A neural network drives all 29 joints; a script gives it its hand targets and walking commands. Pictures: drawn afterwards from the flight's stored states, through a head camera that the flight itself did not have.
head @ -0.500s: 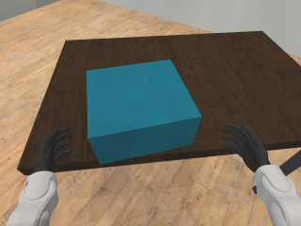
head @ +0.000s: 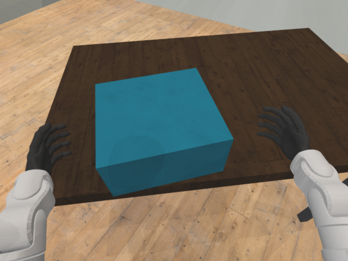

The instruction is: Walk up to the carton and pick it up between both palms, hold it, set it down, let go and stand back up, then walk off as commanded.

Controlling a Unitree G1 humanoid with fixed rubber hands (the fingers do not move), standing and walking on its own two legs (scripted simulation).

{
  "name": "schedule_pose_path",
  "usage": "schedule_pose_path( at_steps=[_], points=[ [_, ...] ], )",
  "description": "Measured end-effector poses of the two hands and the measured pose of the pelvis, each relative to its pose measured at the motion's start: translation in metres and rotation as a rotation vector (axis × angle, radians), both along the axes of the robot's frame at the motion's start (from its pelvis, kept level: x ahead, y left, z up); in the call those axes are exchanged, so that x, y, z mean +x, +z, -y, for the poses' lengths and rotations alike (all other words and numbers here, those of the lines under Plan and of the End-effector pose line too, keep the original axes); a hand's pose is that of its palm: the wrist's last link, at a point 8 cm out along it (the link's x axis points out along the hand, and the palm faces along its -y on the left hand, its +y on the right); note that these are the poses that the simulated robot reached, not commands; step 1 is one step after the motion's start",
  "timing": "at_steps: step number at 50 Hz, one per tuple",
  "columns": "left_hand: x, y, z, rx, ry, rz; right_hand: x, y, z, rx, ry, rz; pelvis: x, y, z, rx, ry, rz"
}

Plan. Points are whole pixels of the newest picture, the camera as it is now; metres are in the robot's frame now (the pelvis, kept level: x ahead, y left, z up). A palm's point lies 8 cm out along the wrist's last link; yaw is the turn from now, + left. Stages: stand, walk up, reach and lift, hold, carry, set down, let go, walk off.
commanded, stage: reach and lift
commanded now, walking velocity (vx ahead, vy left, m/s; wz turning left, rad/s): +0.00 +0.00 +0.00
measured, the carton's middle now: (158, 126) +0.45 +0.06 +0.03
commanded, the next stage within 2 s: none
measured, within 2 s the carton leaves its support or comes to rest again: neither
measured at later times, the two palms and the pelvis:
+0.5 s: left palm (52, 131) +0.35 +0.26 +0.14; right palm (281, 106) +0.40 -0.22 +0.15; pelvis +0.00 +0.00 +0.00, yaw +0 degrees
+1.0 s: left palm (62, 110) +0.41 +0.26 +0.14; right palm (258, 82) +0.46 -0.18 +0.16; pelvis +0.00 +0.01 +0.00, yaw +0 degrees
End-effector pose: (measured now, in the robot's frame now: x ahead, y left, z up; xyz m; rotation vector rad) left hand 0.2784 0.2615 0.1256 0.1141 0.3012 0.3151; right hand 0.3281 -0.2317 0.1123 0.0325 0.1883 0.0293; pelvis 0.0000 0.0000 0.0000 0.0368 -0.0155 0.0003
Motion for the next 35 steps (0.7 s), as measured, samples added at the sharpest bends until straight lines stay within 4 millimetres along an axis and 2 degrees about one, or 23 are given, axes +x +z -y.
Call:
schedule_pose_path(
  at_steps=[17,35],
  points=[
    [0.048,0.010,-0.001,-0.081,0.034,-0.016,0.051,0.030,-0.004,0.040,-0.016,-0.003,-0.003,0.000,-0.001,-0.002,0.000,-0.012],
    [0.098,0.019,0.002,-0.134,0.036,-0.020,0.103,0.046,-0.030,0.033,0.025,-0.025,0.000,0.000,-0.003,-0.004,0.002,-0.074]
  ],
)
